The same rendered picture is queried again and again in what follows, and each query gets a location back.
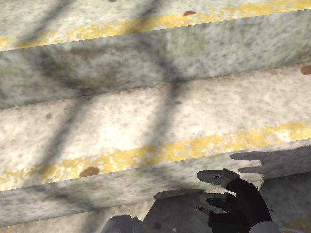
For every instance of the left robot thigh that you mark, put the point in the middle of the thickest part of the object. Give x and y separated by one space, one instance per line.
123 224

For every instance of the right robot hand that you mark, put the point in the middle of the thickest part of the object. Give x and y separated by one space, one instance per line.
244 210

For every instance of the robot right forearm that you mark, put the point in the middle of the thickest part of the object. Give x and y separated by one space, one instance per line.
265 227

